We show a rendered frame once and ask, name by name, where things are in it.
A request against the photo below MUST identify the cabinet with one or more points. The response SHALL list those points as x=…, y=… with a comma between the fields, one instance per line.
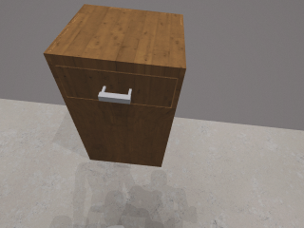
x=124, y=40

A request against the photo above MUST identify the drawer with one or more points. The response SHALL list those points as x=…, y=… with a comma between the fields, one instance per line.
x=87, y=83

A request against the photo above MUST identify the handle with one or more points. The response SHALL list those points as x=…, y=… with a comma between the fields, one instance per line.
x=115, y=97

